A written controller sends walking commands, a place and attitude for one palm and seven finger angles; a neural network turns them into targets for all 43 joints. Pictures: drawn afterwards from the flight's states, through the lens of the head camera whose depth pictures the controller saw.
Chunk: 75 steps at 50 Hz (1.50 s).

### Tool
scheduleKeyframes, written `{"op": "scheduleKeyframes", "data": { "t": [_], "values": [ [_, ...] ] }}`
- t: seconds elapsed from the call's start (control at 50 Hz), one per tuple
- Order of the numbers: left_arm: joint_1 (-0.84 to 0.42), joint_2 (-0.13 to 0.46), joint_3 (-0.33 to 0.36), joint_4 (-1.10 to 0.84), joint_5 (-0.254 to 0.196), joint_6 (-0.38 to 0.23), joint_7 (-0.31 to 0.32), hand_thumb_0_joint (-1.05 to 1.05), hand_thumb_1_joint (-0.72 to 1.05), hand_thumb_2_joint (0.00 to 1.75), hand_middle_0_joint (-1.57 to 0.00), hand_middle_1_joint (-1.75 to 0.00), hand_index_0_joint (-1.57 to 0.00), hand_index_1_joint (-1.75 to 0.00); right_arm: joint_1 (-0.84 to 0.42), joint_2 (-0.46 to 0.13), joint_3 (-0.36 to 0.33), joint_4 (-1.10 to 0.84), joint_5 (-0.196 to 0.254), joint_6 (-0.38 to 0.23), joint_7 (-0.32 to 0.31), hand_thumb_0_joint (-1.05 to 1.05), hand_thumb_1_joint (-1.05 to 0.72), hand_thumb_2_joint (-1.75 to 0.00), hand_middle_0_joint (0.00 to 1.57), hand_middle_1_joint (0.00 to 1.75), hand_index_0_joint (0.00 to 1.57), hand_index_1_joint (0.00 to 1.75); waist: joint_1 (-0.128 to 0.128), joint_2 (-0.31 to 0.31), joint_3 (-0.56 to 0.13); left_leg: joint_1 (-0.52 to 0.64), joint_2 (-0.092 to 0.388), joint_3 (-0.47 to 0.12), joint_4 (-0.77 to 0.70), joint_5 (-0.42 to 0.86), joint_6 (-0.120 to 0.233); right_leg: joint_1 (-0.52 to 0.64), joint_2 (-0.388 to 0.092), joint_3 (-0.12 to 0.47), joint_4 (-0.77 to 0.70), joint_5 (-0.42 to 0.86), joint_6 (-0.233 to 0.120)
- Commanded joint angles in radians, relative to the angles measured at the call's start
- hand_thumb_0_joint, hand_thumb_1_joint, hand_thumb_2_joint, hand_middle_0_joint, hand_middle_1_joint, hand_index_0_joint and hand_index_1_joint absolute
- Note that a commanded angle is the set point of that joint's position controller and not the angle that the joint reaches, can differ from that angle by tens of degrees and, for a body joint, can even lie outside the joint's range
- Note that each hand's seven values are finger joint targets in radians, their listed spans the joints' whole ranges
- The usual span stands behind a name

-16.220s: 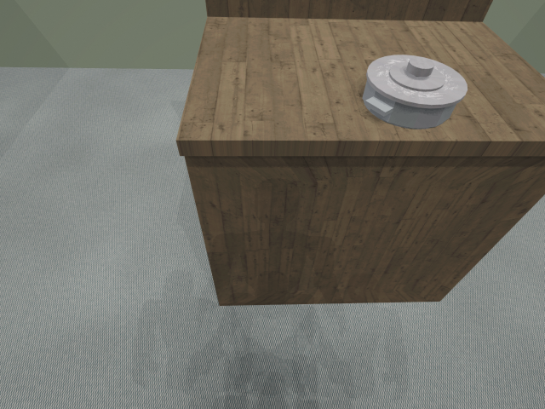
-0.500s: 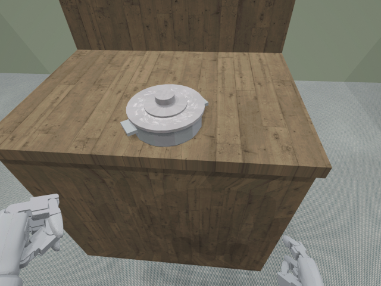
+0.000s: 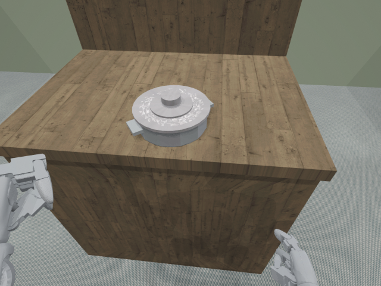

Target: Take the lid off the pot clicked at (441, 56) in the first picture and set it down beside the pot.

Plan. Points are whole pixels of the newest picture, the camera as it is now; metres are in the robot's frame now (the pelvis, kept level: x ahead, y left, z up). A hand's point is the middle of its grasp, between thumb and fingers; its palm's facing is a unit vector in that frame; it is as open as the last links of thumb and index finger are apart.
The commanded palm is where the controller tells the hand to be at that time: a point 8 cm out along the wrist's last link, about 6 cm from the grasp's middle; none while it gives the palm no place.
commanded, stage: raise the hand higher, near the body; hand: left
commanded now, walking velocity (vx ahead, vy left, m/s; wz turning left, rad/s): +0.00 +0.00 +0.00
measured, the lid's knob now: (170, 97) +0.51 +0.13 +0.15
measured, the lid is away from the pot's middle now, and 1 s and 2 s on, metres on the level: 0.00 0.00 0.00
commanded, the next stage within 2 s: reach forward and open the fingers in 0.02 s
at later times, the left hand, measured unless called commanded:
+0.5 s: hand (35, 175) +0.20 +0.28 +0.20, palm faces +0.31 -0.11 -0.95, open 3.0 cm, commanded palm +0.16 +0.27 +0.25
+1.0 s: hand (46, 157) +0.23 +0.27 +0.21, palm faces +0.02 -0.02 -1.00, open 8.1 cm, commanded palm +0.19 +0.26 +0.27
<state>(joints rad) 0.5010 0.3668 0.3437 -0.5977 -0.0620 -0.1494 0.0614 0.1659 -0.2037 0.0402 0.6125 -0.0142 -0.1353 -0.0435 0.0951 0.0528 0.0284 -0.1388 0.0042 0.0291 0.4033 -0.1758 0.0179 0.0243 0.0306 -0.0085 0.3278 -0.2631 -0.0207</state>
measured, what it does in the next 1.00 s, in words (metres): stands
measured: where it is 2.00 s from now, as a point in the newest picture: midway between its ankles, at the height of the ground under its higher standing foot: outside the picture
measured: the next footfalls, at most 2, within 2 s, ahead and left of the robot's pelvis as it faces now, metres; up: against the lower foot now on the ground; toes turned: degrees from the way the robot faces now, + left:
none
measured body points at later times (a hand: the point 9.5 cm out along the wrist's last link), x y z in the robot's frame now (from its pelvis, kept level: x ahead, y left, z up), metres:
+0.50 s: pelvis -0.03 +0.00 -0.01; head -0.04 -0.05 +0.44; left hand +0.18 +0.28 +0.25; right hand +0.23 -0.19 -0.09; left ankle +0.03 +0.11 -0.74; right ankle -0.05 -0.11 -0.74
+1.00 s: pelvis -0.05 +0.00 -0.01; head -0.06 -0.05 +0.44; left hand +0.22 +0.27 +0.26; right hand +0.19 -0.19 -0.09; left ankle +0.03 +0.11 -0.74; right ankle -0.05 -0.11 -0.74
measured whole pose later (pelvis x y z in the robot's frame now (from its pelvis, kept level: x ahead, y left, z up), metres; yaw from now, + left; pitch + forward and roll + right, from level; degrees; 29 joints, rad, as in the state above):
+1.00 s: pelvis -0.05 +0.00 -0.01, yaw +3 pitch -4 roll -1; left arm -0.23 0.72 0.04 -0.19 0.74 0.20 -0.40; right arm 0.07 -0.29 0.06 0.61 0.05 0.09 0.00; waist 0.10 0.14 0.01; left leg -0.26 -0.02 -0.01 0.43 -0.10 0.03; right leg -0.13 0.01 -0.05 0.46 -0.26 -0.02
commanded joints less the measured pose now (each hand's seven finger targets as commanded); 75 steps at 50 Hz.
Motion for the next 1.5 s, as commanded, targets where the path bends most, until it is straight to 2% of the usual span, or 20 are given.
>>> {"op": "scheduleKeyframes", "data": {
  "t": [0.0, 0.1, 0.12, 0.16, 0.22, 0.3, 0.4, 0.48, 0.58, 0.64, 0.72, 0.78, 0.86, 0.96, 1.1, 1.22, 1.26, 1.32, 1.36, 1.48],
  "values": [
    [-0.126, 0.148, 0.11, -0.196, -0.011, -0.067, 0.02, 0.0, 0.9, 0.9, -1.3, -1.5, -1.3, -1.5, -0.142, -0.109, -0.042, -0.157, 0.003, -0.062, -0.012, 0.0, -0.9, -0.9, 0.2, 0.3, 0.2, 0.3, -0.012, 0.035, -0.051, 0.185, 0.019, -0.019, -0.031, 0.138, 0.006, -0.205, -0.013, 0.001, -0.082, 0.154, 0.006],
    [-0.177, 0.184, 0.158, -0.178, -0.02, -0.081, 0.027, 0.0, 0.9, 0.9, -1.3, -1.5, -1.3, -1.5, -0.151, -0.107, -0.045, -0.144, 0.002, -0.066, -0.015, 0.0, -0.9, -0.9, 0.2, 0.3, 0.2, 0.3, -0.007, -0.025, -0.055, 0.179, 0.02, -0.02, -0.034, 0.118, 0.007, -0.203, -0.015, 0.001, -0.092, 0.133, 0.008],
    [-0.203, 0.359, 0.109, -0.186, 0.331, 0.037, 0.054, 0.0, 0.87, 0.92, -1.29, -1.46, -1.29, -1.46, -0.191, -0.172, -0.034, -0.161, -0.022, 0.001, -0.006, 0.0, -0.9, -0.9, 0.2, 0.3, 0.2, 0.3, 0.011, 0.065, -0.07, 0.036, -0.011, 0.012, -0.014, 0.132, -0.006, -0.219, -0.011, -0.028, 0.016, 0.129, 0.013],
    [-0.285, 0.279, 0.088, -0.242, 0.322, 0.116, 0.067, 0.0, 0.83, 0.96, -1.29, -1.39, -1.29, -1.39, -0.232, -0.136, -0.037, -0.213, 0.002, 0.043, 0.016, 0.0, -0.9, -0.9, 0.2, 0.3, 0.2, 0.3, 0.001, 0.101, -0.051, -0.005, -0.013, 0.014, -0.009, 0.13, -0.008, -0.228, -0.008, -0.055, 0.04, 0.098, -0.002],
    [-0.192, 0.363, 0.107, -0.216, 0.487, 0.207, 0.07, 0.0, 0.76, 1.03, -1.27, -1.29, -1.27, -1.29, -0.228, -0.158, -0.048, -0.229, 0.003, 0.104, 0.029, 0.0, -0.9, -0.9, 0.2, 0.3, 0.2, 0.3, 0.038, 0.097, -0.134, 0.001, -0.018, 0.023, 0.025, 0.108, -0.002, -0.226, -0.009, -0.037, 0.065, 0.066, -0.003],
    [-0.34, 0.449, 0.08, -0.143, 0.637, 0.288, 0.039, 0.0, 0.66, 1.11, -1.25, -1.15, -1.25, -1.15, -0.272, -0.161, -0.043, -0.232, 0.021, 0.159, 0.031, 0.0, -0.9, -0.9, 0.2, 0.3, 0.2, 0.3, 0.02, -0.031, -0.174, -0.013, -0.031, 0.008, 0.066, 0.104, 0.005, -0.252, -0.012, -0.01, 0.08, 0.07, 0.006],
    [-0.501, 0.495, 0.006, 0.006, 0.738, 0.333, -0.059, 0.0, 0.51, 1.22, -1.22, -0.97, -1.22, -0.97, -0.292, -0.174, -0.039, -0.203, 0.048, 0.173, 0.022, 0.0, -0.9, -0.9, 0.2, 0.3, 0.2, 0.3, 0.011, -0.056, -0.194, 0.015, -0.039, -0.015, 0.053, 0.1, 0.014, -0.26, -0.012, -0.012, 0.069, 0.083, 0.016],
    [-0.704, 0.478, -0.095, -0.051, 0.759, 0.347, -0.14, 0.0, 0.37, 1.3, -1.18, -0.83, -1.18, -0.83, -0.325, -0.161, -0.026, -0.2, 0.056, 0.157, 0.023, 0.0, -0.9, -0.9, 0.2, 0.3, 0.2, 0.3, 0.0, 0.032, -0.258, 0.073, -0.043, -0.037, 0.036, 0.132, 0.015, -0.24, -0.006, -0.015, 0.068, 0.11, 0.012],
    [-0.781, 0.581, -0.048, 0.088, 0.801, 0.382, -0.222, 0.0, 0.2, 1.4, -1.14, -0.65, -1.14, -0.65, -0.329, -0.163, -0.006, -0.172, 0.051, 0.171, 0.02, 0.0, -0.9, -0.9, 0.2, 0.3, 0.2, 0.3, 0.008, 0.017, -0.195, 0.049, -0.042, -0.037, 0.007, 0.153, 0.01, -0.211, 0.001, -0.021, 0.051, 0.126, 0.003],
    [-0.845, 0.559, -0.1, 0.192, 0.817, 0.382, -0.276, 0.0, 0.09, 1.47, -1.11, -0.54, -1.11, -0.54, -0.332, -0.165, -0.001, -0.169, 0.055, 0.188, 0.019, 0.0, -0.9, -0.9, 0.2, 0.3, 0.2, 0.3, 0.0, 0.015, -0.124, 0.024, -0.037, -0.031, -0.02, 0.101, 0.006, -0.242, 0.003, -0.025, 0.026, 0.068, 0.006],
    [-0.867, 0.513, -0.166, 0.09, 0.806, 0.369, -0.338, 0.0, -0.05, 1.55, -1.07, -0.4, -1.07, -0.4, -0.341, -0.155, -0.009, -0.197, 0.057, 0.172, 0.037, 0.0, -0.9, -0.9, 0.2, 0.3, 0.2, 0.3, 0.005, 0.073, -0.248, 0.084, -0.043, -0.032, -0.012, 0.15, 0.012, -0.197, 0.003, -0.02, 0.038, 0.115, 0.003],
    [-0.887, 0.592, -0.106, 0.119, 0.821, 0.37, -0.368, 0.0, -0.16, 1.61, -1.03, -0.29, -1.03, -0.29, -0.334, -0.164, -0.005, -0.191, 0.052, 0.168, 0.041, 0.0, -0.9, -0.9, 0.2, 0.3, 0.2, 0.3, 0.008, 0.045, -0.284, 0.069, -0.048, -0.028, -0.001, 0.167, 0.015, -0.175, 0.002, -0.015, 0.046, 0.132, 0.001],
    [-0.991, 0.656, -0.06, 0.258, 0.832, 0.362, -0.392, 0.0, -0.3, 1.7, -0.98, -0.15, -0.98, -0.15, -0.326, -0.177, -0.008, -0.183, 0.06, 0.174, 0.032, 0.0, -0.9, -0.9, 0.2, 0.3, 0.2, 0.3, -0.001, 0.026, -0.196, 0.041, -0.043, -0.033, -0.01, 0.115, 0.017, -0.233, 0.011, -0.014, 0.021, 0.073, 0.0],
    [-1.007, 0.5, -0.208, 0.243, 0.793, 0.338, -0.448, 0.0, -0.38, 1.74, -0.95, -0.08, -0.95, -0.08, -0.325, -0.163, -0.02, -0.208, 0.075, 0.153, 0.041, 0.0, -0.9, -0.9, 0.2, 0.3, 0.2, 0.3, -0.013, 0.047, -0.238, 0.078, -0.049, -0.038, -0.011, 0.093, 0.021, -0.243, 0.01, -0.018, 0.027, 0.055, 0.002],
    [-1.239, 0.715, -0.083, 0.377, 0.848, 0.317, -0.446, 0.0, -0.38, 1.74, -0.93, -0.08, -0.93, -0.08, -0.3, -0.185, -0.021, -0.165, 0.061, 0.153, 0.02, 0.0, -0.9, -0.9, 0.2, 0.3, 0.2, 0.3, -0.004, 0.002, -0.2, 0.021, -0.048, -0.036, -0.031, 0.006, 0.023, -0.263, -0.007, -0.013, 0.016, -0.066, 0.003],
    [-1.2, 0.504, -0.252, 0.374, 0.802, 0.314, -0.48, 0.0, -0.38, 1.74, -0.91, -0.08, -0.91, -0.08, -0.297, -0.17, -0.031, -0.19, 0.077, 0.142, 0.041, 0.0, -0.9, -0.9, 0.2, 0.3, 0.2, 0.3, -0.011, 0.037, -0.238, 0.05, -0.045, -0.053, -0.044, -0.005, 0.021, -0.259, -0.003, -0.028, 0.041, -0.032, -0.001],
    [-1.125, 0.487, -0.249, 0.386, 0.805, 0.327, -0.487, 0.0, -0.38, 1.74, -0.91, -0.08, -0.91, -0.08, -0.29, -0.172, -0.033, -0.204, 0.081, 0.14, 0.047, 0.0, -0.9, -0.9, 0.2, 0.3, 0.2, 0.3, -0.013, 0.02, -0.254, 0.064, -0.045, -0.048, -0.03, 0.01, 0.023, -0.26, 0.007, -0.023, 0.042, -0.017, -0.003],
    [-1.298, 0.618, -0.181, 0.39, 0.844, 0.321, -0.474, 0.0, -0.38, 1.74, -0.9, -0.08, -0.9, -0.08, -0.291, -0.185, -0.028, -0.182, 0.073, 0.15, 0.036, 0.0, -0.9, -0.9, 0.2, 0.3, 0.2, 0.3, -0.013, -0.018, -0.219, 0.017, -0.041, -0.051, -0.052, -0.066, 0.023, -0.274, -0.004, -0.027, 0.042, -0.098, -0.001],
    [-1.359, 0.694, -0.124, 0.396, 0.859, 0.319, -0.46, 0.0, -0.38, 1.74, -0.9, -0.08, -0.9, -0.08, -0.287, -0.188, -0.025, -0.179, 0.072, 0.147, 0.032, 0.0, -0.9, -0.9, 0.2, 0.3, 0.2, 0.3, -0.007, 0.036, -0.233, 0.022, -0.037, -0.062, -0.051, -0.073, 0.021, -0.274, 0.006, -0.021, 0.052, -0.108, -0.009],
    [-1.393, 0.511, -0.287, 0.481, 0.85, 0.34, -0.476, 0.0, -0.38, 1.74, -0.9, -0.08, -0.9, -0.08, -0.272, -0.172, -0.029, -0.166, 0.076, 0.139, 0.038, 0.0, -0.9, -0.9, 0.2, 0.3, 0.2, 0.3, -0.019, 0.028, -0.285, 0.06, -0.042, -0.078, -0.047, -0.045, 0.019, -0.275, -0.003, -0.03, 0.066, -0.047, -0.014]
  ]
}}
